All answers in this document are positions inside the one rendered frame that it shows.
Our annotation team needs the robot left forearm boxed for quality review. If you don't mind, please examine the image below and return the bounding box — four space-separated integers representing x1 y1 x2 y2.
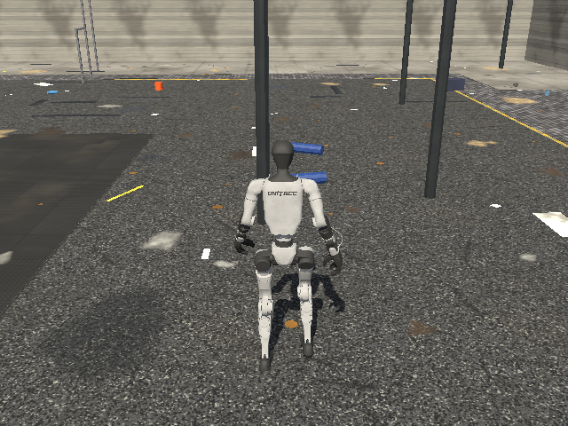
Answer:
235 213 250 242

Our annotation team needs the left robot hand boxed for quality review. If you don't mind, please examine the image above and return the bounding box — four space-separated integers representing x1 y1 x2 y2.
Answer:
234 239 255 255

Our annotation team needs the robot shin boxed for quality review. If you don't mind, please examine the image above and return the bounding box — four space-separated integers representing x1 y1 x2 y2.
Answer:
258 299 272 359
300 285 312 343

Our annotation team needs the robot left upper arm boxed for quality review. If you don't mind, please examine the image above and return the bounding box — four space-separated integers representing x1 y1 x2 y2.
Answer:
241 178 265 226

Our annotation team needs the robot right forearm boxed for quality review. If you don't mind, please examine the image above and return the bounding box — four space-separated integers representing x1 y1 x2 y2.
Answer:
319 214 339 256

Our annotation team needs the robot left shin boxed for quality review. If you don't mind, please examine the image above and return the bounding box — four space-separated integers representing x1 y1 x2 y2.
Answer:
258 299 272 359

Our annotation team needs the robot right upper arm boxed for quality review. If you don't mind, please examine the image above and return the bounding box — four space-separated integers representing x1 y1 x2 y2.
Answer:
301 178 327 228

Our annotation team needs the robot right shin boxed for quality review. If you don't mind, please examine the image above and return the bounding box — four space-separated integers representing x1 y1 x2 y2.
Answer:
300 285 312 343

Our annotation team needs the right robot hand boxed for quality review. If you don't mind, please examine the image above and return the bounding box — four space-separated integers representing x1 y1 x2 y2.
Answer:
323 251 343 276

